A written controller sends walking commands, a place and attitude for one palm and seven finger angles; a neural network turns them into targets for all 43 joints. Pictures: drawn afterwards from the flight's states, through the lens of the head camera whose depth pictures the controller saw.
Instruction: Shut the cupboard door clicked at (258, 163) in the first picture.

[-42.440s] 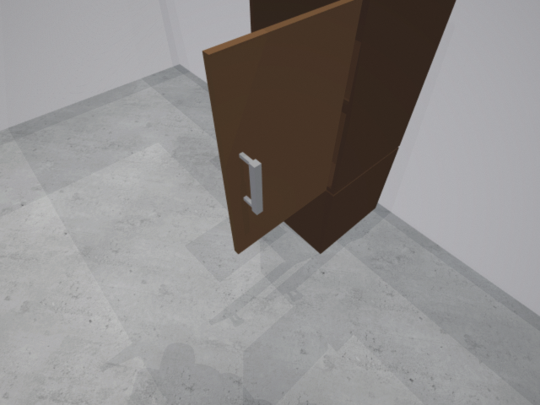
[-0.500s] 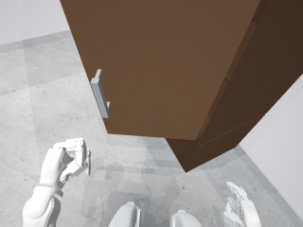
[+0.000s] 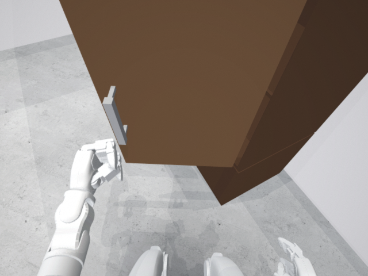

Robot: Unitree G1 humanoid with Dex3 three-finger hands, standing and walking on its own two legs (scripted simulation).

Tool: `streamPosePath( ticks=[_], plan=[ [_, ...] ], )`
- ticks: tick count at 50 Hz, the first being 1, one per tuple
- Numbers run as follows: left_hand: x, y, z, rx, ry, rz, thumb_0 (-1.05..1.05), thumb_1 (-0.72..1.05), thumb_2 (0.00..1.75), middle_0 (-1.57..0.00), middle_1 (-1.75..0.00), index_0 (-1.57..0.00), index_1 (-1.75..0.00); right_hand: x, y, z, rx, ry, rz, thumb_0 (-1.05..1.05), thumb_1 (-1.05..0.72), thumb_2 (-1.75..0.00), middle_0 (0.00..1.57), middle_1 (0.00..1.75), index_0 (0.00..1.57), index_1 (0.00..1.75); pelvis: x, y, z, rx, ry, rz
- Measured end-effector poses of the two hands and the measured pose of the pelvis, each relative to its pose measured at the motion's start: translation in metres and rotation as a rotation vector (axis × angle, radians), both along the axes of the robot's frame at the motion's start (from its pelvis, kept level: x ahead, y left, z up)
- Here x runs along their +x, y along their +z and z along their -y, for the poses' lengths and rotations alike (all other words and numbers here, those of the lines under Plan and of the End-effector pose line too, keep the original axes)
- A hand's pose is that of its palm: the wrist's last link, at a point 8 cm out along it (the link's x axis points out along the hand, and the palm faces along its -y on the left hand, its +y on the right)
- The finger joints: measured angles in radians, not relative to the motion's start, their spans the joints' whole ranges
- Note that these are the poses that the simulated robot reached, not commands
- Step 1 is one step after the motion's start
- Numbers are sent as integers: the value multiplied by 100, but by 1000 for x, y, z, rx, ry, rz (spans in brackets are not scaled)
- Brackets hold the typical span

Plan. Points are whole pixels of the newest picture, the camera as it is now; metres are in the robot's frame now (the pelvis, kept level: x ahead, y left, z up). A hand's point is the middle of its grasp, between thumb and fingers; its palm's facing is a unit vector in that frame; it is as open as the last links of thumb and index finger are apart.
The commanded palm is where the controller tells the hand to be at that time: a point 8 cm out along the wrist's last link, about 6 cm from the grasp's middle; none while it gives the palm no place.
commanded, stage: bring the fist close to the handle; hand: left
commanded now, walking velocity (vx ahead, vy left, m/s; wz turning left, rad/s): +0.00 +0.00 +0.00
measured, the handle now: (118, 117) +0.46 +0.19 +0.04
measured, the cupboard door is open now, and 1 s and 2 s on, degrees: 60 59 40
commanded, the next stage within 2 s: push the door shut along its arc in 0.62 s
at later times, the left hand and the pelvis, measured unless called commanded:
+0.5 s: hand (127, 150) +0.37 +0.15 +0.04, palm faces +0.00 -1.00 -0.03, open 3.1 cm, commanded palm +0.34 +0.20 +0.05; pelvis +0.00 +0.00 +0.00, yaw -1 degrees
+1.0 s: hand (130, 139) +0.40 +0.14 +0.04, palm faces -0.07 -1.00 -0.04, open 3.1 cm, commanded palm +0.39 +0.19 +0.05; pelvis -0.01 -0.01 +0.00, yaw +0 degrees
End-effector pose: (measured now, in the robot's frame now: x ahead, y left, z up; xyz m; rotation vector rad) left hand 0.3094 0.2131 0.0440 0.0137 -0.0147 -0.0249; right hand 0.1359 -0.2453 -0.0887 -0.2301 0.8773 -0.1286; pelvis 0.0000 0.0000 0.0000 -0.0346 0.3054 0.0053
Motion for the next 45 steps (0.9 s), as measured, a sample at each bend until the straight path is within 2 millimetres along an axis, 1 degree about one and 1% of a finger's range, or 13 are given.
streamPosePath(
  ticks=[8,15,19,23,27,32,39,42,45],
  plan=[
    [24,2,12,-1,-13,-2,1,90,90,-130,-150,-130,-150,-7,-3,-2,10,-10,-36,1,-90,-90,20,30,20,30,0,2,-2,1,-2,-4],
    [45,3,22,2,-1,7,2,90,90,-130,-150,-130,-150,-20,-7,2,13,-28,-78,1,-90,-90,20,30,20,30,-1,1,-1,5,-9,-12],
    [46,3,23,6,3,4,2,90,90,-130,-150,-130,-150,-29,-8,4,23,-44,-107,1,-90,-90,20,30,20,30,0,3,0,11,-17,-13],
    [43,0,17,9,21,-9,1,90,89,-130,-150,-130,-150,-35,-8,6,23,-56,-129,1,-90,-90,20,30,20,30,1,4,2,15,-20,-11],
    [38,0,10,13,31,-1,2,90,90,-130,-150,-130,-150,-37,-9,10,15,-58,-139,1,-90,-90,20,30,20,30,1,5,3,14,-16,-9],
    [36,0,10,10,15,6,2,90,90,-130,-150,-130,-150,-34,-9,13,4,-51,-135,1,-90,-90,20,30,20,30,-1,4,4,10,-8,-9],
    [42,-1,16,3,5,4,2,90,90,-130,-150,-130,-150,-23,-7,13,-2,-44,-102,1,-90,-90,20,30,20,30,-2,2,4,10,-8,-12],
    [47,1,17,15,-10,7,2,90,90,-130,-150,-130,-150,-21,-7,12,1,-43,-91,1,-90,-90,20,30,20,30,-2,2,5,11,-8,-12],
    [55,1,17,25,-25,0,2,90,90,-130,-150,-130,-150,-21,-8,11,1,-40,-91,0,-90,-90,20,30,20,30,-4,1,5,9,-6,-14]
  ],
)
